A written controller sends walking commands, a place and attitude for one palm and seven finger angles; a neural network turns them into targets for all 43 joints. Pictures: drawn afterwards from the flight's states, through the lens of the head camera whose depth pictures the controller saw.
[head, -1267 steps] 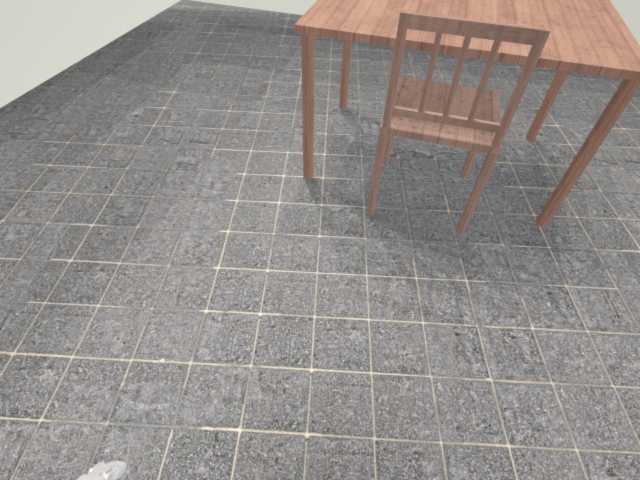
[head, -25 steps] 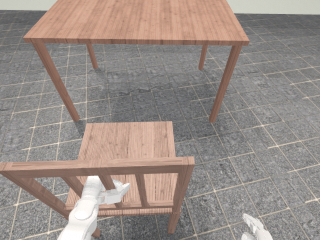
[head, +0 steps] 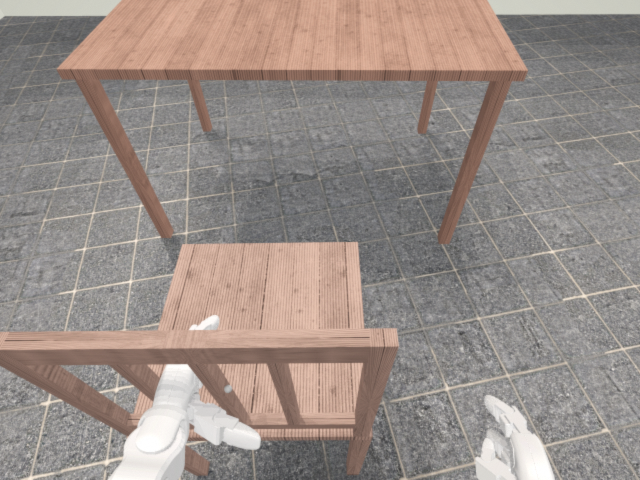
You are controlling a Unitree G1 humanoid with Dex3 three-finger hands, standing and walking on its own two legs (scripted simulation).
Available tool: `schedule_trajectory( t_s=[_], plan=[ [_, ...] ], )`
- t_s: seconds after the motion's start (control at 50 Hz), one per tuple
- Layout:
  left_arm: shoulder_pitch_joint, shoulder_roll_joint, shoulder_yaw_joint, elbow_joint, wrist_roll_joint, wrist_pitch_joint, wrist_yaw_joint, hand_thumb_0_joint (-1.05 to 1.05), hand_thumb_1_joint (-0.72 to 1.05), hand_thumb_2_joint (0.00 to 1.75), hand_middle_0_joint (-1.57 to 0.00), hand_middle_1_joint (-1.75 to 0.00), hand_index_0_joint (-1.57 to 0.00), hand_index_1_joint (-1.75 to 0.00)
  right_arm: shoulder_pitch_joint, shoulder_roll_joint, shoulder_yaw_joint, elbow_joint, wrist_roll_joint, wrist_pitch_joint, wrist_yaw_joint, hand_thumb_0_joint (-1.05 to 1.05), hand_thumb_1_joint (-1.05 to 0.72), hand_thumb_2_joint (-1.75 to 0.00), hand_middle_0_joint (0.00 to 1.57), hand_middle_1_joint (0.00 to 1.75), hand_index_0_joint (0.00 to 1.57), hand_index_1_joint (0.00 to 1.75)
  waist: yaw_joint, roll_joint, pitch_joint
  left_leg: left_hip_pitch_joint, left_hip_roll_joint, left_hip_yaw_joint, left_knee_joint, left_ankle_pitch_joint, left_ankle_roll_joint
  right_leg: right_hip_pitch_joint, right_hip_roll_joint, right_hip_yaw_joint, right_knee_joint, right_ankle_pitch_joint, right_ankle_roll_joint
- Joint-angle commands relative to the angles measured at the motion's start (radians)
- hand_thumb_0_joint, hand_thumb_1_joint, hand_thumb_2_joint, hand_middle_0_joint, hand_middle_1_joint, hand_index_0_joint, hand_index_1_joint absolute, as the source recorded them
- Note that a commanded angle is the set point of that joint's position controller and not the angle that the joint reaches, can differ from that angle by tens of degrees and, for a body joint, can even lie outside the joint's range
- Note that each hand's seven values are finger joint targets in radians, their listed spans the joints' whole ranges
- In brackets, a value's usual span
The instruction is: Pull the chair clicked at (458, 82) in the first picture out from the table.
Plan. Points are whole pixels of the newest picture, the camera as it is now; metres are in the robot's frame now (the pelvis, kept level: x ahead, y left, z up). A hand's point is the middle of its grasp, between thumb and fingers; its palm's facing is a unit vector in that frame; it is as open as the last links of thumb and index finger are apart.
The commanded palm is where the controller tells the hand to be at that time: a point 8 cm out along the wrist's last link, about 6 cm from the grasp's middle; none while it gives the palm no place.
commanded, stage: open the thumb and straighten the fingers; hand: left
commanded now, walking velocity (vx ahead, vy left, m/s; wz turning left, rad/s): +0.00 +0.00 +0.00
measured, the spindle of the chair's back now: (223, 393) +0.25 +0.14 -0.07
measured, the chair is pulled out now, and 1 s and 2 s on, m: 0.65 0.65 0.65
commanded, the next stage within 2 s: draw the fingers out of the gap in 0.02 s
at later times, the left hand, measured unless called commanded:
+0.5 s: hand (214, 459) +0.16 +0.13 -0.03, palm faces -0.02 -0.99 -0.15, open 17.5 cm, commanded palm +0.15 +0.18 -0.01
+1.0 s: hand out of the picture +0.10 +0.14 -0.03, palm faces -0.01 -0.99 -0.14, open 17.5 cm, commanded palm +0.07 +0.19 -0.01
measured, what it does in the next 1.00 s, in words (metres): stands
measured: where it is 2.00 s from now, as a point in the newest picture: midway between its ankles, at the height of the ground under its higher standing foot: outside the picture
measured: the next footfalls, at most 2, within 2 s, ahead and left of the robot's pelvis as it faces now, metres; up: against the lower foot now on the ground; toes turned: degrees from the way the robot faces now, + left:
none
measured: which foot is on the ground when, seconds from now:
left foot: down 0.00-1.00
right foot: down 0.00-1.00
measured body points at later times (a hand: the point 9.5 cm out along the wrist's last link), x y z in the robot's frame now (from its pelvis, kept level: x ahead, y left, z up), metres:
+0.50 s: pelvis +0.00 +0.00 -0.01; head +0.03 -0.01 +0.44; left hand +0.16 +0.19 -0.02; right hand +0.17 -0.24 -0.09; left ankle -0.02 +0.13 -0.70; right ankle -0.02 -0.13 -0.70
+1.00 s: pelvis -0.01 +0.01 -0.02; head +0.01 +0.01 +0.42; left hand +0.10 +0.19 -0.01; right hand +0.18 -0.22 -0.08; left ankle -0.02 +0.13 -0.70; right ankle -0.02 -0.13 -0.70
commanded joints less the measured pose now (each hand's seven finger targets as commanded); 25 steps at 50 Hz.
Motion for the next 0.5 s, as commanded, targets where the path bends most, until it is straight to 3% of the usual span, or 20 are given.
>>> schedule_trajectory(
  t_s=[0.0, 0.08, 0.1, 0.16, 0.32, 0.38, 0.48],
  plan=[
    [-0.079, 0.074, 0.016, -0.258, -0.006, -0.045, -0.003, 0.0, -0.55, 0.2, 0.0, 0.0, 0.0, 0.0, -0.027, -0.125, -0.054, -0.154, 0.0, -0.056, -0.018, 0.0, -0.9, -0.9, 0.2, 0.3, 0.2, 0.3, -0.025, -0.061, -0.217, 0.098, 0.01, 0.042, -0.056, 0.398, 0.038, 0.123, -0.01, -0.035, -0.078, 0.446, -0.014],
    [-0.065, 0.064, -0.003, -0.269, 0.001, -0.03, 0.006, 0.0, -0.55, 0.2, 0.0, 0.0, 0.0, 0.0, -0.026, -0.126, -0.052, -0.159, -0.002, -0.058, -0.022, 0.0, -0.9, -0.9, 0.2, 0.3, 0.2, 0.3, -0.028, -0.071, -0.194, 0.083, 0.01, 0.034, -0.049, 0.374, 0.04, 0.097, -0.009, -0.04, -0.073, 0.411, -0.013],
    [0.016, 0.126, 0.074, -0.239, -0.001, -0.025, 0.009, 0.0, -0.55, 0.2, 0.0, 0.0, 0.0, 0.0, -0.022, -0.127, -0.056, -0.159, -0.003, -0.054, -0.024, 0.0, -0.9, -0.9, 0.2, 0.3, 0.2, 0.3, -0.005, -0.089, -0.201, 0.062, 0.007, 0.035, -0.049, 0.365, 0.038, 0.115, -0.009, -0.038, -0.07, 0.412, -0.014],
    [0.114, 0.102, 0.042, -0.331, 0.001, -0.027, 0.005, 0.0, -0.55, 0.2, 0.0, 0.0, 0.0, 0.0, -0.039, -0.116, -0.055, -0.193, 0.0, -0.053, -0.021, 0.0, -0.9, -0.9, 0.2, 0.3, 0.2, 0.3, 0.009, -0.056, -0.22, 0.06, 0.006, 0.041, -0.048, 0.38, 0.036, 0.135, -0.014, -0.037, -0.058, 0.429, -0.019],
    [0.247, 0.089, -0.001, -0.474, 0.013, -0.045, 0.018, 0.0, -0.55, 0.2, 0.0, 0.0, 0.0, 0.0, -0.037, -0.108, -0.057, -0.211, -0.001, -0.069, -0.032, 0.0, -0.9, -0.9, 0.2, 0.3, 0.2, 0.3, -0.013, -0.073, -0.175, 0.025, 0.003, 0.026, -0.023, 0.317, 0.04, 0.065, -0.006, -0.043, -0.049, 0.335, -0.017],
    [0.315, 0.065, -0.038, -0.53, 0.02, -0.052, 0.02, 0.0, -0.55, 0.2, 0.0, 0.0, 0.0, 0.0, -0.04, -0.1, -0.058, -0.218, 0.0, -0.081, -0.034, 0.0, -0.9, -0.9, 0.2, 0.3, 0.2, 0.3, -0.012, -0.034, -0.18, 0.031, 0.002, 0.019, -0.014, 0.321, 0.038, 0.042, -0.007, -0.049, -0.036, 0.315, -0.019],
    [0.333, 0.099, -0.016, -0.54, 0.031, -0.048, 0.025, 0.0, -0.55, 0.2, 0.0, 0.0, 0.0, 0.0, -0.048, -0.099, -0.052, -0.222, -0.002, -0.079, -0.045, 0.0, -0.9, -0.9, 0.2, 0.3, 0.2, 0.3, -0.016, -0.061, -0.127, -0.018, -0.004, 0.011, -0.007, 0.229, 0.042, -0.002, -0.001, -0.049, -0.039, 0.208, -0.019]
  ],
)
